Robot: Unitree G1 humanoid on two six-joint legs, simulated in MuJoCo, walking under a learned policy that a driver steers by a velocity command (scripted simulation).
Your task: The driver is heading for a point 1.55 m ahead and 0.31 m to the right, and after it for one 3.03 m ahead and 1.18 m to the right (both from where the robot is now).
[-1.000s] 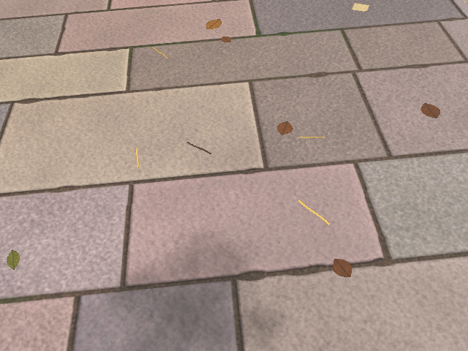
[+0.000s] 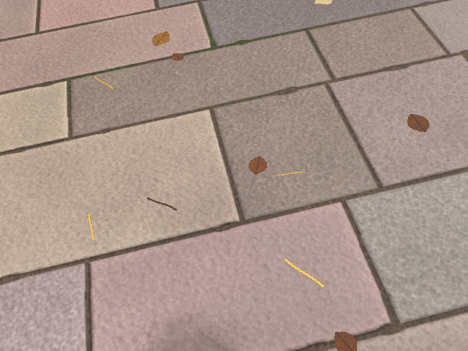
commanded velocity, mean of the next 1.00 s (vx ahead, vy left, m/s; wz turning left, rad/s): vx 0.01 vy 0.00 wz -0.47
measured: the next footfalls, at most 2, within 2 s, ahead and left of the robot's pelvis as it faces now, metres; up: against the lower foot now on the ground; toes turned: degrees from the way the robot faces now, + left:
left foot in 0.32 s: +0.09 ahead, +0.14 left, +0.00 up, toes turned -17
right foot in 0.74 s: +0.00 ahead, -0.13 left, +0.00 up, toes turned -29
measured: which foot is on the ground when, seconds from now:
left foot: up 0.00-0.30, down 0.32-0.74, up 0.76-1.00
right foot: down 0.00-0.32, up 0.34-0.72, down 0.74-1.00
